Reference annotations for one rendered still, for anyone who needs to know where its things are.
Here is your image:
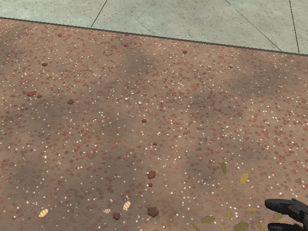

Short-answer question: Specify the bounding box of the right robot hand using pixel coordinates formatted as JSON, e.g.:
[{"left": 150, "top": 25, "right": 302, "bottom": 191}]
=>
[{"left": 265, "top": 198, "right": 308, "bottom": 231}]

